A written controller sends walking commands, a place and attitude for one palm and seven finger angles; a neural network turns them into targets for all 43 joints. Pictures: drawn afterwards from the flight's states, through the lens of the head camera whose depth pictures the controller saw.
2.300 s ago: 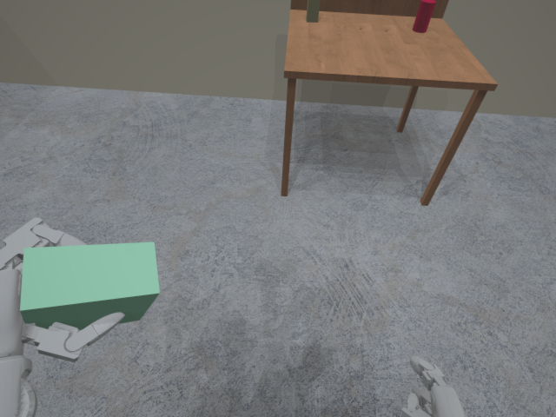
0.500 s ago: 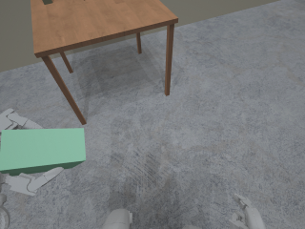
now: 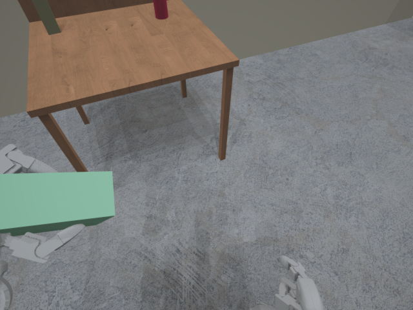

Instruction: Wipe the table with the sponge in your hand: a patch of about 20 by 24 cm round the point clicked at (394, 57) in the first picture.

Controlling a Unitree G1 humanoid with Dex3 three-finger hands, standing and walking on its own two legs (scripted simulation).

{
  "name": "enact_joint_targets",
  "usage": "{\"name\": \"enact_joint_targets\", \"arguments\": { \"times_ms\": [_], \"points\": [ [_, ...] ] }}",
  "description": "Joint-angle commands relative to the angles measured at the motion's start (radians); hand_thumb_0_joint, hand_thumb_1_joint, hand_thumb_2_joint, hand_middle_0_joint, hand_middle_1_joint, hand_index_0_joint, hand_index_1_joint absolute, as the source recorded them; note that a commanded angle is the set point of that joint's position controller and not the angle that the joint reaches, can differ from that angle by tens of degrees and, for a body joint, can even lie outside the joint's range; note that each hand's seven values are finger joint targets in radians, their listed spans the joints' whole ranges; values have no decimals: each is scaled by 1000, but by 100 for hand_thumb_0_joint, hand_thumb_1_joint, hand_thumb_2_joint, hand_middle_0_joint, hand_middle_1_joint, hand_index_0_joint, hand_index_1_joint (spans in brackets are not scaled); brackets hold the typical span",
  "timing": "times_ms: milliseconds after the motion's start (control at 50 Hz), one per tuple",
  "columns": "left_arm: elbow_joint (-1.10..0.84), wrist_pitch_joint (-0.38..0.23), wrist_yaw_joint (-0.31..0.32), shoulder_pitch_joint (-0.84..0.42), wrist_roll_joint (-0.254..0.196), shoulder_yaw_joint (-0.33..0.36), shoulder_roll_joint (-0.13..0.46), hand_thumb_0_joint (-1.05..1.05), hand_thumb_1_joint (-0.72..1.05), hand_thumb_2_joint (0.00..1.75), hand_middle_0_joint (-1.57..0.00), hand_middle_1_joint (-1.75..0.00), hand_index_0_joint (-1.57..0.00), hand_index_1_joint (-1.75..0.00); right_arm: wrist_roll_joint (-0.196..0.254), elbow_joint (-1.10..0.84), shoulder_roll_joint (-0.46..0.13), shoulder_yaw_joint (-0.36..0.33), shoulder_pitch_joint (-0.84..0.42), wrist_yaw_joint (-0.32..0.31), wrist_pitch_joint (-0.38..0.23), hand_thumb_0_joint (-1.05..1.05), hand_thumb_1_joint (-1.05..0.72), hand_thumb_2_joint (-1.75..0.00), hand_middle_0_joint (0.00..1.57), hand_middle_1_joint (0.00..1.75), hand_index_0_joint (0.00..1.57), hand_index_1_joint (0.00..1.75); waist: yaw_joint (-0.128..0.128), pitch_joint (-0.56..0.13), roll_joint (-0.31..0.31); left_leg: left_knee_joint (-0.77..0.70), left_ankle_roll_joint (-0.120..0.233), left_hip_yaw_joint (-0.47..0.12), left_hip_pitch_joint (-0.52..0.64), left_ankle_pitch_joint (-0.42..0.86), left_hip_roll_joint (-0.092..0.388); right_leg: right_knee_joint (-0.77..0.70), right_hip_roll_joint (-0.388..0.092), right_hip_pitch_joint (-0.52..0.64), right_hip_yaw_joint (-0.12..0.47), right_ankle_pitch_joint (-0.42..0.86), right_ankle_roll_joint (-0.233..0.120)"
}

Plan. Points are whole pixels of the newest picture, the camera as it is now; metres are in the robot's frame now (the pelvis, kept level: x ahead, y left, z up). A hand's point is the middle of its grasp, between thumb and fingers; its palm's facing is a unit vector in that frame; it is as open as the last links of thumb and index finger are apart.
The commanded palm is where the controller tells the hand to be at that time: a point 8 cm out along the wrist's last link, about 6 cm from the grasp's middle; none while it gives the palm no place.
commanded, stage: walk to a spot facing it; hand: left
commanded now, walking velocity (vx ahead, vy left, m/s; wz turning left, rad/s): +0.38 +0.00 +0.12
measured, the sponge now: (73, 203) +0.23 +0.20 +0.17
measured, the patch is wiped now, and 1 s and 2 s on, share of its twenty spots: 0.00 0.00 0.00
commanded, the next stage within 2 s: turn to face it in 0.54 s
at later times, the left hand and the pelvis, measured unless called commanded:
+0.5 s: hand (86, 129) +0.36 +0.23 +0.18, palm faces +0.50 -0.74 -0.45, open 9.9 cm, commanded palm +0.30 +0.27 +0.18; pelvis +0.17 -0.03 -0.02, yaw +6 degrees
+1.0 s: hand (127, 106) +0.43 +0.18 +0.17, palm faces +0.60 -0.71 -0.37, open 9.9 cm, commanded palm +0.37 +0.21 +0.18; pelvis +0.27 -0.09 -0.01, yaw +12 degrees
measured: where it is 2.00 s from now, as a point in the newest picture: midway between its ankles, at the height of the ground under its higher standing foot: (236, 299)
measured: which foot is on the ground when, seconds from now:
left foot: down 0.00-0.08, up 0.10-0.46, down 0.48-0.84, up 0.86-1.00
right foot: up 0.00-0.06, down 0.08-0.48, up 0.50-0.82, down 0.84-1.00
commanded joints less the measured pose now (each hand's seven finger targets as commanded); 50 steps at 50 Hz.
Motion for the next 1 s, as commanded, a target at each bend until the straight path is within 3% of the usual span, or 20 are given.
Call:
{"name": "enact_joint_targets", "arguments": {
  "times_ms": [0, 40, 60, 80, 100, 160, 240, 360, 420, 440, 460, 480, 520, 640, 780, 800, 820, 860, 920, 980],
  "points": [
    [-100, -40, 25, -83, -8, 98, 118, 0, 10, 130, -120, -160, -120, -160, 13, -115, -204, -91, -63, -37, -38, 0, -90, -90, 20, 30, 20, 30, -8, -121, 166, -154, 133, -103, -19, -156, 148, -243, 60, 199, -104, 72, 9],
    [-66, -22, 25, -103, -1, 91, 131, 0, 10, 130, -120, -160, -120, -160, 20, -107, -189, -88, -61, -43, -26, 0, -90, -90, 20, 30, 20, 30, 3, -148, 17, 113, 97, -42, -104, -156, 72, -382, 27, 349, -24, 54, -25],
    [-75, -19, 30, -128, 10, 110, 177, 0, 10, 130, -120, -160, -120, -160, 23, -111, -162, -84, -54, -40, -16, 0, -90, -90, 20, 30, 20, 30, 5, -178, -243, 430, 61, 23, -307, -216, -34, -490, -183, 475, 319, 26, -124],
    [-59, -8, 37, -122, 1, 142, 206, 0, 10, 130, -120, -160, -120, -160, 20, -133, -166, -73, -108, -35, -25, 0, -90, -90, 20, 30, 20, 30, 37, -156, -379, 670, 41, -73, -489, -347, -106, -570, -340, 507, 613, 77, -220],
    [-97, -18, 27, -164, -14, 108, 189, 0, 10, 130, -120, -160, -120, -160, 20, -114, -197, -89, -120, -29, -33, 0, -90, -90, 20, 30, 20, 30, 20, -130, -328, 774, 31, -184, -499, -270, -67, -595, -361, 467, 630, 27, -228],
    [-140, -52, 25, -88, 3, 140, 199, 0, 10, 130, -120, -160, -120, -160, 17, -76, -194, -78, -118, -24, -5, 0, -90, -90, 20, 30, 20, 30, 4, -108, -143, 822, 0, -188, -523, -140, -24, -527, -299, 462, 298, 314, -198],
    [-181, -69, 36, -43, 3, 155, 193, 0, 10, 130, -120, -160, -120, -160, 11, -100, -196, -93, -100, -21, 18, 0, -90, -90, 20, 30, 20, 30, -6, -122, -107, 507, 6, -112, -405, -66, -16, -503, -262, 432, 89, 529, -174],
    [-215, -65, 65, 26, -9, 170, 181, 0, 10, 130, -120, -160, -120, -160, 12, -166, -177, -106, -63, -22, 2, 0, -90, -90, 20, 30, 20, 30, 34, -165, -168, 123, 30, 49, -249, -31, -99, -407, -236, 523, 16, 726, -163],
    [-228, -63, 70, -39, -8, 137, 177, 0, 10, 130, -120, -160, -120, -160, 13, -164, -191, -122, -21, -36, 2, 0, -90, -90, 20, 30, 20, 30, -29, -238, -110, -55, 53, 92, 97, 123, -171, -90, -182, 379, -72, 740, -84],
    [-249, -77, 70, -77, -6, 136, 183, 0, 10, 130, -120, -160, -120, -160, 14, -168, -204, -128, -17, -38, 0, 0, -90, -90, 20, 30, 20, 30, -45, -289, 25, -68, 101, -48, 290, 186, -95, 120, -138, 223, -93, 562, -43],
    [-256, -87, 67, -92, -18, 145, 183, 0, 10, 130, -120, -160, -120, -160, 13, -171, -225, -130, -41, -31, -6, 0, -90, -90, 20, 30, 20, 30, -30, -301, 260, -88, 248, -469, 410, 471, 173, 373, 13, -25, -52, -54, 3],
    [-212, -88, 54, -135, -13, 111, 184, 0, 10, 130, -120, -160, -120, -160, 24, -179, -227, -116, -33, -11, -17, 0, -90, -90, 20, 30, 20, 30, -34, -230, 205, -135, 324, -738, 345, 567, 277, 506, 64, -135, 56, -278, -7],
    [-240, -80, 31, -117, -1, 183, 255, 0, 10, 130, -120, -160, -120, -160, 27, -144, -232, -130, -79, -8, -12, 0, -90, -90, 20, 30, 20, 30, -18, -219, 201, -155, 336, -659, 251, 312, 278, 562, -15, -218, 154, -197, 3],
    [-315, -78, 14, 51, -29, 149, 151, 0, 10, 130, -120, -160, -120, -160, 27, -127, -203, -108, -52, 2, -52, 0, -90, -90, 20, 30, 20, 30, 0, -190, 252, -182, 210, -272, 6, 256, 106, 130, 5, 0, 22, -8, 26],
    [-93, -36, 15, -182, -4, 55, 108, 0, 10, 130, -120, -160, -120, -160, 28, -102, -199, -82, -55, -37, -54, 0, -90, -90, 20, 30, 20, 30, -4, -141, 103, 12, 98, -117, -36, 13, 58, -345, 72, 263, -39, 145, 24],
    [-72, -30, 16, -226, 8, 47, 126, 0, 10, 130, -120, -160, -120, -160, 24, -93, -188, -77, -51, -39, -50, 0, -90, -90, 20, 30, 20, 30, -14, -130, -40, 155, 65, -83, -65, -101, -1, -437, -16, 272, 84, 220, -11],
    [-57, -21, 23, -247, 16, 60, 171, 0, 10, 130, -120, -160, -120, -160, 15, -99, -170, -66, -57, -41, -45, 0, -90, -90, 20, 30, 20, 30, -25, -132, -252, 328, 24, -56, -204, -255, -108, -500, -193, 315, 381, 371, -97],
    [-54, -5, 13, -277, 7, 62, 178, 0, 10, 130, -120, -160, -120, -160, 7, -97, -199, -70, -99, -37, -55, 0, -90, -90, 20, 30, 20, 30, 0, -106, -352, 564, 10, -169, -241, -280, -123, -571, -269, 261, 521, 362, -164],
    [-140, -33, 26, -211, 4, 94, 185, 0, 10, 130, -120, -160, -120, -160, 8, -89, -181, -51, -134, -32, -29, 0, -90, -90, 20, 30, 20, 30, -6, -157, -161, 517, -3, -164, -190, -215, -95, -476, -213, 283, 304, 557, -181],
    [-172, -43, 32, -82, -6, 134, 186, 0, 10, 130, -120, -160, -120, -160, 5, -121, -180, -63, -137, -30, -10, 0, -90, -90, 20, 30, 20, 30, 2, -200, -148, 332, -3, -128, -138, -175, -107, -470, -176, 324, 242, 569, -177]
  ]
}}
